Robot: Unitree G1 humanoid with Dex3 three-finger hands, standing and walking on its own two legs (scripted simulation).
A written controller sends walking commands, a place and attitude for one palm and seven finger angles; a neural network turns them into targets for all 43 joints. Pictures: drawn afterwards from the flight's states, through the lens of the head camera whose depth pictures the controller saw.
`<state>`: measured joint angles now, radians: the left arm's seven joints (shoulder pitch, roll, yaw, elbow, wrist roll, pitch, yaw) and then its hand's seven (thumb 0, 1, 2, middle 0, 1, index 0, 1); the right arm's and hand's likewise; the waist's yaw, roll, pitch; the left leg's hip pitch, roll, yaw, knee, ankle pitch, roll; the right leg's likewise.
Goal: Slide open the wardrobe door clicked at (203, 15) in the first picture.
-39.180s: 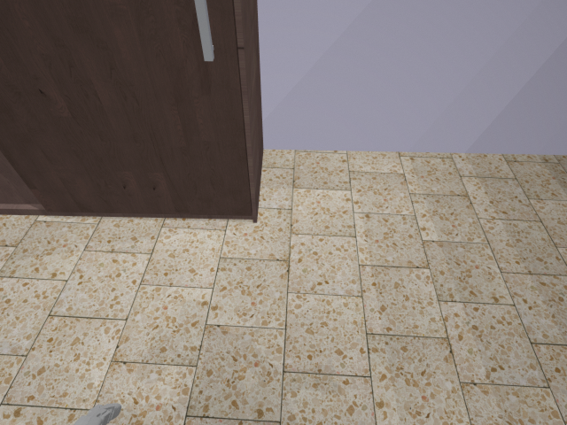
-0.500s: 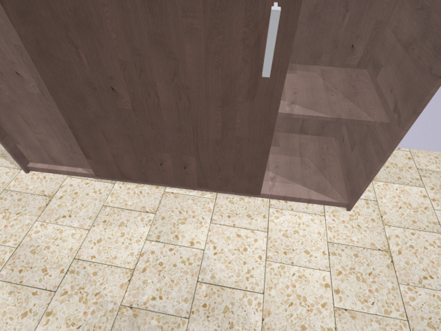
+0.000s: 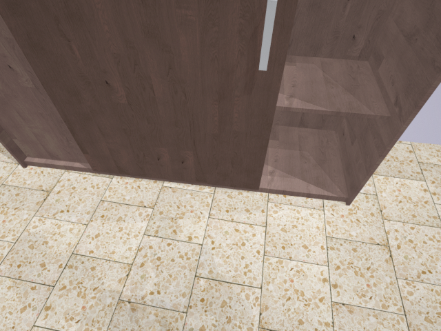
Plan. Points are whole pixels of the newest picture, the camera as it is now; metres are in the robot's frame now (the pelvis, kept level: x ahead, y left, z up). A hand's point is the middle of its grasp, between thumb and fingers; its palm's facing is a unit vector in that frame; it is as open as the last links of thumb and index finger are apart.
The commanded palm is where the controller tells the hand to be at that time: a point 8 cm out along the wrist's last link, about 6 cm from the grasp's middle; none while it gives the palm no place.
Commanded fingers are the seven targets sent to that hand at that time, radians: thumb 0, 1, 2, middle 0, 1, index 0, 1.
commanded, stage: look to check the result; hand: right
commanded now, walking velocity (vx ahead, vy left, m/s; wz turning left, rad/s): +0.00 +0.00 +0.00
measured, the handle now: (267, 33) +0.86 -0.08 +0.12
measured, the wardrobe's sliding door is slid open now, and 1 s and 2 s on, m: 0.48 0.48 0.48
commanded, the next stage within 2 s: stand and wait in 0.24 s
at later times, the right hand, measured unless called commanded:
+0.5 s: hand out of the picture +0.03 -0.18 -0.18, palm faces -0.01 +0.98 -0.20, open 7.4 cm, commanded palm none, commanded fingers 0.00 -0.90 -0.90 0.20 0.30 0.20 0.30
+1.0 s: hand out of the picture +0.05 -0.19 -0.17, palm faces -0.01 +0.97 -0.25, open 7.4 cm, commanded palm none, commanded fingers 0.00 -0.90 -0.90 0.20 0.30 0.20 0.30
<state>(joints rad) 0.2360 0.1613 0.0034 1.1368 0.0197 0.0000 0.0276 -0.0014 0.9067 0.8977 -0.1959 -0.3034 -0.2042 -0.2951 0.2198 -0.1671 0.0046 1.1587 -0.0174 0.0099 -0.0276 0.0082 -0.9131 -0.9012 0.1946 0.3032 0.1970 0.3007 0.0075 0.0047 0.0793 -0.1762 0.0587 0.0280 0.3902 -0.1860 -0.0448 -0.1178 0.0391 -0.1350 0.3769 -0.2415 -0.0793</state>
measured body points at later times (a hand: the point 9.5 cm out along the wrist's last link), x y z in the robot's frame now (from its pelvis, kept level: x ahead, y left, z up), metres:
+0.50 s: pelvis +0.00 +0.00 +0.00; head +0.03 +0.00 +0.45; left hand +0.02 +0.24 -0.16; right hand +0.03 -0.23 -0.16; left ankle +0.01 +0.15 -0.74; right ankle -0.02 -0.06 -0.74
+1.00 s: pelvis +0.00 +0.02 +0.00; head +0.03 +0.02 +0.45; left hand +0.04 +0.28 -0.15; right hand +0.05 -0.24 -0.15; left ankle +0.01 +0.15 -0.74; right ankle -0.02 -0.06 -0.74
